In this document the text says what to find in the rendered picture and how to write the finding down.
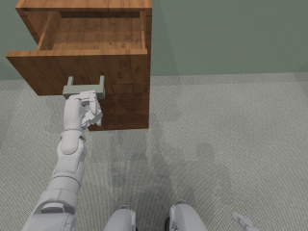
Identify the left robot hand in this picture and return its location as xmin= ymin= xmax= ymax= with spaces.
xmin=64 ymin=90 xmax=103 ymax=134

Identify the drawer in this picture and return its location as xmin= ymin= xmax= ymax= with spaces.
xmin=6 ymin=11 xmax=147 ymax=96

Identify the handle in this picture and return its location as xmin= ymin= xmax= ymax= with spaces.
xmin=63 ymin=75 xmax=106 ymax=100

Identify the right robot thigh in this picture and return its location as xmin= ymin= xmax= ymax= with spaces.
xmin=169 ymin=203 xmax=208 ymax=231

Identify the right robot hand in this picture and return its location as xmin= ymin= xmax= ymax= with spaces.
xmin=231 ymin=212 xmax=260 ymax=231

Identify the robot left upper arm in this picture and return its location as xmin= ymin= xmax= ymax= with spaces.
xmin=23 ymin=213 xmax=77 ymax=231

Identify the robot left forearm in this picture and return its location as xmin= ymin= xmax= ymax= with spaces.
xmin=21 ymin=129 xmax=88 ymax=231

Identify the robot left shin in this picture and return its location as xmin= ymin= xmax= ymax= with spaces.
xmin=119 ymin=205 xmax=130 ymax=210

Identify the cabinet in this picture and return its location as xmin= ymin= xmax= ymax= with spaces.
xmin=15 ymin=0 xmax=153 ymax=132

